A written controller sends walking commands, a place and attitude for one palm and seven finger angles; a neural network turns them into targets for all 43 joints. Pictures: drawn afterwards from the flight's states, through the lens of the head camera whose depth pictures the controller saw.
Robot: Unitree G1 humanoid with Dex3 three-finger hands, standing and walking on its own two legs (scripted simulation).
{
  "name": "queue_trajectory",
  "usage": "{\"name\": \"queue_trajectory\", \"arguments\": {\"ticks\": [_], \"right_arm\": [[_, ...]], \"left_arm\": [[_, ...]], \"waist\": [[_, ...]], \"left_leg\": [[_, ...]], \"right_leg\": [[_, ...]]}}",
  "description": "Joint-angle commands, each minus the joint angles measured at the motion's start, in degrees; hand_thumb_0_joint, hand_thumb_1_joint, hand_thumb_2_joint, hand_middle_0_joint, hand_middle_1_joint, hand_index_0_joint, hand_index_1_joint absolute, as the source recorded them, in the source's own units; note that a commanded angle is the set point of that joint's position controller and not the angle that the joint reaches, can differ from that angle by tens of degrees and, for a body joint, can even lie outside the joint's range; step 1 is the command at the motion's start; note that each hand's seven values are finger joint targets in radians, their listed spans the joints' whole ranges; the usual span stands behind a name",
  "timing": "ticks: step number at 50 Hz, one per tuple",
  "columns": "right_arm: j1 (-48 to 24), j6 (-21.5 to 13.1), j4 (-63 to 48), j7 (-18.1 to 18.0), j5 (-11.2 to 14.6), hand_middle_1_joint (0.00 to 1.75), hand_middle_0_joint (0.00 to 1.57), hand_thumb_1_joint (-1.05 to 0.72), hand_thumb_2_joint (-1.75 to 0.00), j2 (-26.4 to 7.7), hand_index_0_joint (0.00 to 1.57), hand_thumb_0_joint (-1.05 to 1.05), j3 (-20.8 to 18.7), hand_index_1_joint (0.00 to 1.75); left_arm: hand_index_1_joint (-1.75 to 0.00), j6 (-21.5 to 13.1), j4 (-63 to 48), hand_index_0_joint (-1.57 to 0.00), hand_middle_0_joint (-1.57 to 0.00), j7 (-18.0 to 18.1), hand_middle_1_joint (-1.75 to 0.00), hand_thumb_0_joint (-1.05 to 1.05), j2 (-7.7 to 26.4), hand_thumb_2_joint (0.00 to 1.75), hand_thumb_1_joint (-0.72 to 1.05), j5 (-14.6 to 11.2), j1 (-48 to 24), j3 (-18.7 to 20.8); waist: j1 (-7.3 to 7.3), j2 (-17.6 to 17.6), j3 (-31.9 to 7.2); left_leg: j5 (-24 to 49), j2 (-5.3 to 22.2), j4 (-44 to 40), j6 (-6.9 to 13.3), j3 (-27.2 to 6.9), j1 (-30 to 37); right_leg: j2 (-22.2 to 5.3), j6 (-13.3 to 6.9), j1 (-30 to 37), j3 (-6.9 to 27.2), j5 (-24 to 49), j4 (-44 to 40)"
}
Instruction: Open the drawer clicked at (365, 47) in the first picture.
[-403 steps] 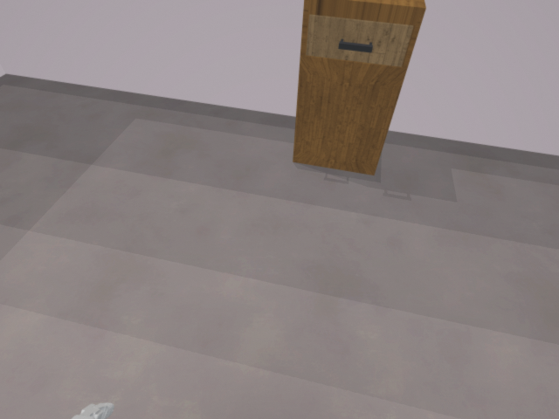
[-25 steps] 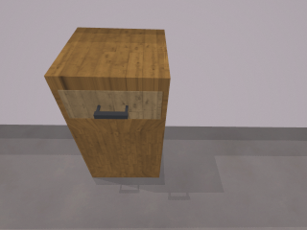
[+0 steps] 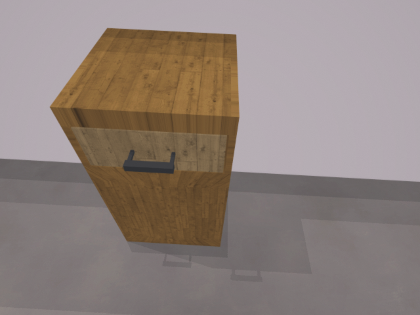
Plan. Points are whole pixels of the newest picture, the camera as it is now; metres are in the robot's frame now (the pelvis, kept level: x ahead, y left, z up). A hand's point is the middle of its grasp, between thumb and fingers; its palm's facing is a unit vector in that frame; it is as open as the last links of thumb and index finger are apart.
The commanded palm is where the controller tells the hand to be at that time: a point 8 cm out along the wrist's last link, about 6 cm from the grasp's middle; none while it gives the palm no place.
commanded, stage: come to a stop and stand still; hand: left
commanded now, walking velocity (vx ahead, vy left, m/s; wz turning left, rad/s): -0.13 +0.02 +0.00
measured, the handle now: (150, 160) +0.50 +0.21 -0.08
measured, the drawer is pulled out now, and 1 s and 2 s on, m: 0.00 0.00 0.00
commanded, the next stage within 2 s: look again from close up in 1.22 s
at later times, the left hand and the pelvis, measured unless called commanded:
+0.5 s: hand out of the picture +0.01 +0.18 -0.18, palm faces +0.00 -0.97 -0.23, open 7.4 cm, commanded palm none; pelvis -0.04 -0.01 -0.01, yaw +0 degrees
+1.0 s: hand out of the picture -0.09 +0.22 -0.18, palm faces +0.00 -0.98 -0.20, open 7.4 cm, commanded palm none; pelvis -0.09 +0.04 +0.00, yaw -1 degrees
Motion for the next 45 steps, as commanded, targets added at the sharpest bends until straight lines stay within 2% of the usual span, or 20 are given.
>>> {"name": "queue_trajectory", "arguments": {"ticks": [1,3,7,9,12,14,16,17,18,19,21,22,23,24,26,28,30,33,39,45], "right_arm": [[5.39,0.13,-2.12,0.25,0.33,0.3,0.2,-0.9,-0.9,-4.9,0.2,0.0,-1.4,0.3],[5.08,0.03,-2.56,0.35,0.08,0.3,0.2,-0.9,-0.9,-5.36,0.2,0.0,-1.67,0.3],[4.05,0.13,-3.55,0.41,-0.13,0.3,0.2,-0.9,-0.9,-5.66,0.2,0.0,-1.75,0.3],[3.39,0.22,-3.68,0.57,-0.17,0.3,0.2,-0.9,-0.9,-5.51,0.2,0.0,-1.62,0.3],[2.83,0.43,-3.43,0.9,-0.18,0.3,0.2,-0.9,-0.9,-4.74,0.2,0.0,-1.15,0.3],[3.14,0.22,-2.99,0.9,-0.28,0.3,0.2,-0.9,-0.9,-5.01,0.2,0.0,-0.87,0.3],[2.44,0.37,-2.46,0.84,-0.17,0.3,0.2,-0.9,-0.9,-5.91,0.2,0.0,-1.04,0.3],[-1.43,0.6,-9.27,1.72,-0.26,0.3,0.2,-0.9,-0.9,-15.25,0.2,0.0,-3.17,0.3],[-2.65,-0.3,-11.34,1.74,-0.74,0.3,0.2,-0.9,-0.9,-14.21,0.2,0.0,-3.37,0.3],[-2.15,-0.25,-10.41,1.51,-1.14,0.3,0.2,-0.9,-0.9,-10.91,0.2,0.0,-3.14,0.3],[0.11,-0.26,-10.45,1.53,-0.94,0.3,0.2,-0.9,-0.9,-8.84,0.2,0.0,-2.45,0.3],[0.89,0.04,-10.66,1.78,-0.96,0.3,0.2,-0.9,-0.9,-7.3,0.2,0.0,-1.78,0.3],[0.93,0.1,-10.62,1.8,-0.88,0.3,0.2,-0.9,-0.9,-7.38,0.2,0.0,-1.88,0.3],[0.6,0.2,-10.77,1.72,-0.79,0.3,0.2,-0.9,-0.9,-7.87,0.2,0.0,-2.02,0.3],[-0.08,0.31,-10.75,1.72,-0.81,0.3,0.2,-0.9,-0.9,-8.53,0.2,0.0,-1.99,0.3],[-0.5,0.36,-10.58,1.96,-1.05,0.3,0.2,-0.9,-0.9,-8.77,0.2,0.0,-1.59,0.3],[-1.61,0.49,-10.59,2.04,-1.05,0.3,0.2,-0.9,-0.9,-9.53,0.2,0.0,-1.45,0.3],[-1.55,0.57,-10.25,2.3,-1.03,0.3,0.2,-0.9,-0.9,-9.7,0.2,0.0,-1.08,0.3],[-1.13,0.67,-9.2,2.56,-0.92,0.3,0.2,-0.9,-0.9,-10.32,0.2,0.0,-1.08,0.3],[0.16,0.54,-7.61,2.64,-0.65,0.3,0.2,-0.9,-0.9,-10.21,0.2,0.0,-1.31,0.3]], "left_arm": [[-0.3,0.38,-2.71,-0.2,-0.2,0.4,-0.3,0.0,7.65,0.9,0.9,0.16,4.75,1.67],[-0.3,0.55,-3.91,-0.2,-0.2,0.47,-0.3,0.0,7.4,0.9,0.9,0.21,4.21,1.85],[-0.3,0.58,-4.93,-0.2,-0.2,0.31,-0.3,0.0,7.97,0.9,0.9,0.21,3.43,2.05],[-0.3,0.54,-5.25,-0.2,-0.2,0.18,-0.3,0.0,8.46,0.9,0.9,0.09,2.7,2.03],[-0.3,0.39,-5.4,-0.2,-0.2,0.03,-0.3,0.0,9.0,0.9,0.9,0.07,1.69,1.73],[-0.3,0.13,-5.34,-0.2,-0.2,0.0,-0.3,0.0,9.59,0.9,0.9,0.03,1.86,1.7],[-0.3,-0.03,-4.81,-0.2,-0.2,0.08,-0.3,0.0,10.28,0.9,0.9,-0.16,1.32,1.77],[-0.3,-0.35,-10.27,-0.2,-0.2,-0.18,-0.3,0.0,22.03,0.9,0.9,0.5,-2.71,1.53],[-0.3,-0.37,-11.69,-0.2,-0.2,0.07,-0.3,0.0,16.98,0.9,0.9,0.49,-5.15,2.76],[-0.3,-0.49,-11.45,-0.2,-0.2,0.0,-0.3,0.0,15.84,0.9,0.9,0.61,-5.61,2.71],[-0.3,-0.96,-12.05,-0.2,-0.2,-0.1,-0.3,0.0,14.76,0.9,0.9,0.42,-3.26,2.19],[-0.3,-0.77,-11.99,-0.2,-0.2,-0.05,-0.3,0.0,14.22,0.9,0.9,0.24,-2.55,1.71],[-0.3,-0.62,-11.89,-0.2,-0.2,-0.03,-0.3,0.0,14.34,0.9,0.9,0.18,-2.43,1.79],[-0.3,-0.51,-12.13,-0.2,-0.2,-0.05,-0.3,0.0,14.78,0.9,0.9,0.1,-2.94,1.96],[-0.3,-0.09,-12.76,-0.2,-0.2,-0.15,-0.3,0.0,14.66,0.9,0.9,-0.03,-4.34,1.76],[-0.3,0.5,-12.78,-0.2,-0.2,-0.29,-0.3,0.0,13.38,0.9,0.9,-0.12,-4.28,1.05],[-0.3,0.81,-12.38,-0.2,-0.2,-0.45,-0.3,0.0,13.34,0.9,0.9,-0.15,-4.35,0.88],[-0.3,1.11,-11.68,-0.2,-0.2,-0.63,-0.3,0.0,12.97,0.9,0.9,-0.04,-4.15,0.47],[-0.3,1.22,-10.21,-0.2,-0.2,-0.79,-0.3,0.0,12.01,0.9,0.9,0.14,-3.12,0.14],[-0.3,0.97,-8.12,-0.2,-0.2,-0.73,-0.3,0.0,10.65,0.9,0.9,0.34,-0.95,-0.07]], "waist": [[-1.29,-1.46,0.16],[-1.04,0.23,-1.22],[-0.7,1.16,-3.02],[-0.61,0.57,-3.44],[-0.8,-1.74,-3.75],[-0.68,-1.99,-5.39],[-0.66,-3.73,-7.13],[-1.85,-8.07,4.1],[-2.12,-3.34,1.46],[-2.43,-0.41,-0.02],[-2.07,-1.66,-3.51],[-2.19,-3.96,-5.16],[-2.13,-3.93,-5.25],[-2.17,-4.17,-4.81],[-2.28,0.62,-3.44],[-1.71,3.27,-1.36],[-1.28,4.16,1.29],[-1.18,3.75,2.63],[-1.13,3.43,3.48],[-1.15,1.32,2.66]], "left_leg": [[34.9,5.55,-4.61,1.27,-2.74,0.16],[39.51,6.21,-5.0,1.64,-2.68,2.01],[39.25,6.37,-4.5,1.89,-2.6,2.78],[33.88,6.17,-4.75,1.57,-2.81,1.84],[25.46,5.59,-5.81,0.87,-3.14,0.73],[29.06,5.26,-4.95,0.79,-2.9,1.15],[27.89,5.18,-4.32,0.21,-2.28,1.5],[10.02,3.81,-7.05,0.33,-5.63,-2.68],[6.52,4.23,-4.23,1.1,-5.03,-5.51],[7.31,3.84,-3.37,1.17,-5.1,-5.7],[9.52,3.19,-1.38,0.77,-4.64,-5.88],[8.49,2.67,-0.95,0.83,-3.6,-5.61],[7.54,2.4,-1.13,0.77,-3.42,-5.74],[7.9,2.61,-1.59,0.76,-3.51,-5.66],[12.13,3.79,-3.49,0.82,-4.24,-3.86],[15.18,5.17,-5.09,1.37,-5.22,-3.89],[11.55,5.63,-7.08,1.47,-5.98,-6.22],[5.41,5.81,-9.95,1.59,-6.56,-7.57],[-4.21,6.24,-15.13,1.83,-8.18,-9.51],[-5.8,6.67,-17.61,2.15,-9.11,-9.04]], "right_leg": [[-5.58,-1.58,0.65,3.45,41.06,0.91],[-4.67,-1.47,-0.07,3.34,36.86,1.83],[-4.4,-1.81,0.22,4.24,35.87,1.56],[-4.92,-2.27,0.79,4.92,35.31,0.37],[-5.82,-3.08,2.15,5.92,36.52,-1.38],[-6.05,-3.31,4.64,5.36,42.93,-0.57],[-6.45,-3.63,6.34,5.2,46.45,0.16],[-4.27,-3.11,-2.23,6.73,21.73,-5.62],[-5.8,-3.54,-4.14,8.51,13.34,-4.76],[-6.52,-4.56,-4.1,9.96,14.57,-5.23],[-7.62,-5.08,-0.09,10.22,26.75,-4.61],[-7.88,-5.19,1.85,10.09,30.61,-3.92],[-8.21,-5.11,2.35,9.72,32.2,-3.62],[-8.15,-5.09,2.11,9.3,32.17,-3.69],[-6.62,-4.48,-0.52,7.58,25.98,-3.6],[-4.17,-3.07,-2.43,5.86,17.84,-3.51],[-3.44,-2.46,-3.16,5.57,11.49,-5.09],[-2.84,-1.84,-3.45,5.44,6.13,-6.76],[-2.32,-1.03,-2.9,4.46,3.79,-7.68],[-2.45,-0.5,-1.95,3.99,5.4,-7.78]]}}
